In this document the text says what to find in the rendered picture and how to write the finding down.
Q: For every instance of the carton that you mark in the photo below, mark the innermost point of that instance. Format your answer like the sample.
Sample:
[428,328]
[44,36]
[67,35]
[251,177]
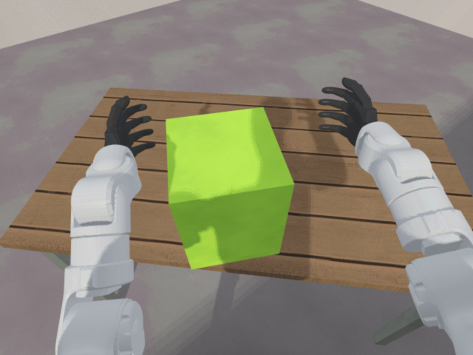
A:
[229,186]

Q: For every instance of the robot left forearm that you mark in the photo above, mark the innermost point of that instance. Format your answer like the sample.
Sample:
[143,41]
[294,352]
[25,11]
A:
[101,221]

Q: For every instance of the robot right forearm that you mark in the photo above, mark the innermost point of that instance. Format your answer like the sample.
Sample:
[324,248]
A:
[427,221]

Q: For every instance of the right robot hand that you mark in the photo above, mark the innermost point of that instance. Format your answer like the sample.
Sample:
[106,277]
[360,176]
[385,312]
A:
[359,109]

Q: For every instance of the table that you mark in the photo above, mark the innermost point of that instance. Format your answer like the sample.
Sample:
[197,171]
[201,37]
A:
[339,229]

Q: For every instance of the left robot hand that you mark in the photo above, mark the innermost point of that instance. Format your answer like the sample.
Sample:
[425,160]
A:
[118,129]

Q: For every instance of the right robot upper arm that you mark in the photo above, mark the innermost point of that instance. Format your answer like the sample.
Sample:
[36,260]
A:
[441,287]

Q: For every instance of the left robot upper arm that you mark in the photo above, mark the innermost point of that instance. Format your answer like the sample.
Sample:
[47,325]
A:
[105,327]

